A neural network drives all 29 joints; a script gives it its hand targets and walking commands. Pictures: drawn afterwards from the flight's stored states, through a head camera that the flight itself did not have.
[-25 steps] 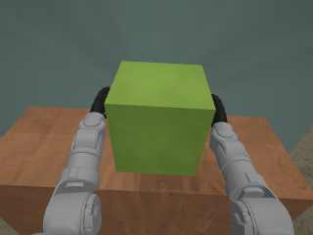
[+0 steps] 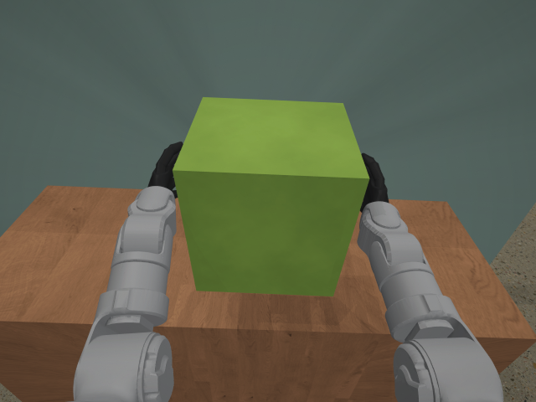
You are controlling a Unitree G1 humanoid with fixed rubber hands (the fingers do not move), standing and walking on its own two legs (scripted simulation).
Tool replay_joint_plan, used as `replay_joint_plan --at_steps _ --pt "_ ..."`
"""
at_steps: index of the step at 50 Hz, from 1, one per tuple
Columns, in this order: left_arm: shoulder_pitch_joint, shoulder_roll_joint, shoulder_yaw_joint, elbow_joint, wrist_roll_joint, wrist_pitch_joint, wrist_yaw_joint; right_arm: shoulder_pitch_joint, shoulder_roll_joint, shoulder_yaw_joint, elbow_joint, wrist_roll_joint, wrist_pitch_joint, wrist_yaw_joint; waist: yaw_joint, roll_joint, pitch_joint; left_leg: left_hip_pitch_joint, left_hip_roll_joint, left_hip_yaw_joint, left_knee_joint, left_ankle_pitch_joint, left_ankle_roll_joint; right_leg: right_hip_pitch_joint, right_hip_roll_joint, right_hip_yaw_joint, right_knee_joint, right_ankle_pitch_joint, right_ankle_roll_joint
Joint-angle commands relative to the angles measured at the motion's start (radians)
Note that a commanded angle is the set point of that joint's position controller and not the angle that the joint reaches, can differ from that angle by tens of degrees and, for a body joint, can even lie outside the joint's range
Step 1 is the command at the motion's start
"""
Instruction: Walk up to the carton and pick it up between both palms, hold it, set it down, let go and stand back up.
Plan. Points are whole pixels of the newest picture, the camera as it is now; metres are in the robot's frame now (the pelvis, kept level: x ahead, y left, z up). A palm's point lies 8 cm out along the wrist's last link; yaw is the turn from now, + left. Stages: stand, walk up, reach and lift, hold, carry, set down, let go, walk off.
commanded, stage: hold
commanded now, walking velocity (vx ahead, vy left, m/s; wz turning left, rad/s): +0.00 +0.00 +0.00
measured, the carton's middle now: (268, 198) +0.42 +0.02 +0.14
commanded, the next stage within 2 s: none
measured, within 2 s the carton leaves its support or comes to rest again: neither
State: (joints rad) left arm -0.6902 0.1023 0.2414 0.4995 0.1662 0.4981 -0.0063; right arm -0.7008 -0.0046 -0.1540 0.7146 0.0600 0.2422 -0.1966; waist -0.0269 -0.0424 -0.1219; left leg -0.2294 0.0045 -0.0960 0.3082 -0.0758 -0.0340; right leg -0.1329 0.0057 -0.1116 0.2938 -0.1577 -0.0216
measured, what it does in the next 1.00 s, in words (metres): stands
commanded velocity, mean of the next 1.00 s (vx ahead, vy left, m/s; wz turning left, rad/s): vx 0.00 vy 0.00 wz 0.00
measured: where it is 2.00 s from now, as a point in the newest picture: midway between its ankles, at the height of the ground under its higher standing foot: outside the picture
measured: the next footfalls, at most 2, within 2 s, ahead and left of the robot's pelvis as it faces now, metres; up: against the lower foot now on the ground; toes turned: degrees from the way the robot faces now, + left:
none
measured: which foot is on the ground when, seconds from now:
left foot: down 0.00-1.00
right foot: down 0.00-1.00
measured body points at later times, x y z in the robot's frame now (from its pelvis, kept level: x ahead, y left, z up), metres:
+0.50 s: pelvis +0.00 +0.00 +0.00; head -0.06 +0.02 +0.45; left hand +0.39 +0.19 +0.20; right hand +0.39 -0.14 +0.18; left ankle +0.06 +0.13 -0.75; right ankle +0.00 -0.10 -0.75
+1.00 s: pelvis -0.01 +0.00 +0.00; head -0.07 +0.02 +0.44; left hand +0.37 +0.19 +0.21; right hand +0.38 -0.13 +0.20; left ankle +0.06 +0.13 -0.75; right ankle +0.00 -0.10 -0.75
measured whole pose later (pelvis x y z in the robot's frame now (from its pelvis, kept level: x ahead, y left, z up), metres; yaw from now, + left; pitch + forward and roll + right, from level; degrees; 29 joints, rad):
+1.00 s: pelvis -0.01 +0.00 +0.00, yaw +0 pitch -3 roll -1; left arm -0.67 0.10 0.24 0.27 0.21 0.71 -0.03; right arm -0.70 -0.02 -0.11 0.57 0.13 0.39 -0.21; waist -0.03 -0.04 -0.10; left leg -0.18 0.00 -0.10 0.31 -0.07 -0.03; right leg -0.08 0.01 -0.11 0.29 -0.16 -0.02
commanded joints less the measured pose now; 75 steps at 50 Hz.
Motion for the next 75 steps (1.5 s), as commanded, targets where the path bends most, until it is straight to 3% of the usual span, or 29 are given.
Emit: replay_joint_plan --at_steps 1,23,42,75 --pt "-0.591 -0.673 -0.295 -0.212 -0.028 -0.045 -0.200 -0.790 0.525 0.332 -0.337 0.090 -0.057 0.112 -0.071 0.031 -0.327 0.270 -0.052 0.092 -0.016 0.090 0.033 0.221 0.024 0.058 -0.050 0.162 0.069" --pt "-0.568 -0.646 -0.279 -0.300 -0.023 0.043 -0.206 -0.817 0.484 0.374 -0.418 0.139 -0.005 0.106 -0.063 0.028 -0.315 0.299 -0.055 0.090 -0.015 0.129 0.038 0.240 0.031 0.051 -0.052 0.173 0.070" --pt "-0.555 -0.639 -0.306 -0.406 -0.030 0.132 -0.218 -0.802 0.457 0.400 -0.475 0.189 0.074 0.101 -0.073 0.041 -0.269 0.291 -0.054 0.087 -0.025 0.092 0.037 0.225 0.034 0.053 -0.063 0.098 0.059" --pt "-0.541 -0.652 -0.322 -0.446 -0.033 0.153 -0.211 -0.795 0.450 0.409 -0.493 0.210 0.096 0.114 -0.058 0.055 -0.282 0.293 -0.050 0.087 -0.023 0.108 0.029 0.209 0.038 0.054 -0.058 0.088 0.052"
